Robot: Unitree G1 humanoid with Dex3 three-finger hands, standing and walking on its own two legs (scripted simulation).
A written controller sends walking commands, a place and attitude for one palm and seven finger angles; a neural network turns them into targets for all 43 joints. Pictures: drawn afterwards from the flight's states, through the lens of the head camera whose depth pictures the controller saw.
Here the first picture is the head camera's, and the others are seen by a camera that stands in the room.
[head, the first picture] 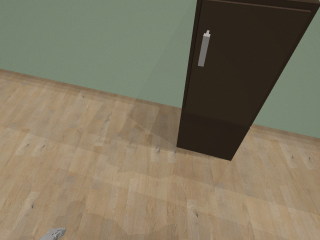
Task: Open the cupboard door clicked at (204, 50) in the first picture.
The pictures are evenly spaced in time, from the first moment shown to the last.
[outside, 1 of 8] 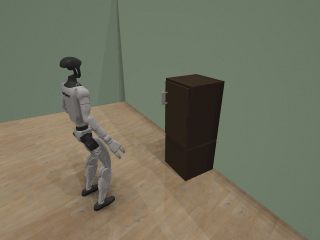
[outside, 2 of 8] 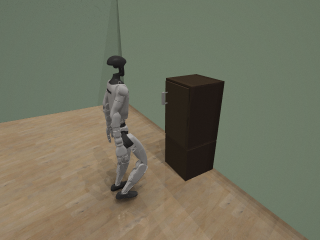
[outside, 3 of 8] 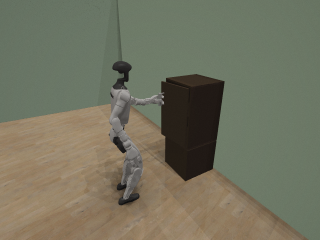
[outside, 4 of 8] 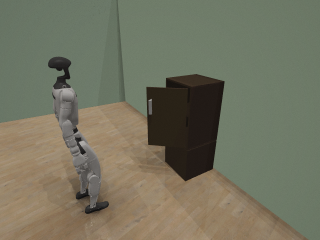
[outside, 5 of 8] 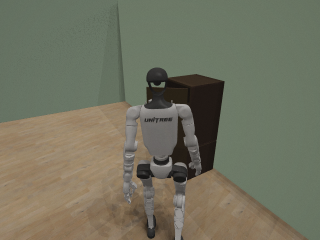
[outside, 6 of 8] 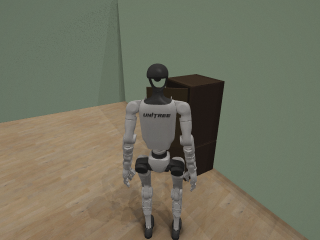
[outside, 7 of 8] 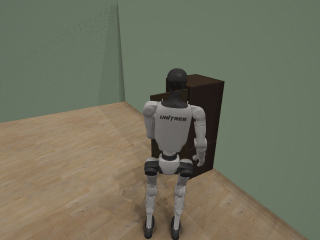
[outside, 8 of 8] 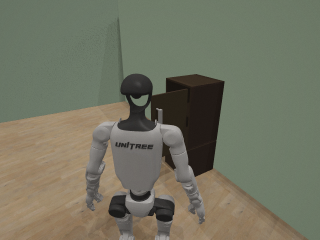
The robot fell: no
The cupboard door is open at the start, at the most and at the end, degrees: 0 94 94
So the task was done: yes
